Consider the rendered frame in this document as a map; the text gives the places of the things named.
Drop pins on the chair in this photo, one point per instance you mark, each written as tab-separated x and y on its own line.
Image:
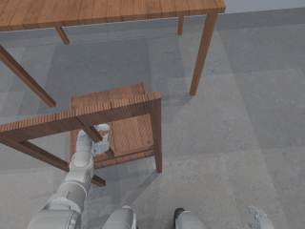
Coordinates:
134	117

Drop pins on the left robot hand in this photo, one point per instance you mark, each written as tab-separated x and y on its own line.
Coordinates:
84	142

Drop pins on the robot left forearm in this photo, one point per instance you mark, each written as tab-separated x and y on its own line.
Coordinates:
74	189

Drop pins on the left robot thigh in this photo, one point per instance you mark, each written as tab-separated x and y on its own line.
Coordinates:
121	218

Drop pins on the robot left upper arm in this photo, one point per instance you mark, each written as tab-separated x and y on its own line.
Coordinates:
56	219

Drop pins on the table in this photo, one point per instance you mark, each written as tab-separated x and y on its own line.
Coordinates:
22	15

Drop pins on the right robot hand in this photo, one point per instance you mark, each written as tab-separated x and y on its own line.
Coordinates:
260	216

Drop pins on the robot right foot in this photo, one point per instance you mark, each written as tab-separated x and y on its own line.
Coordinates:
177	212

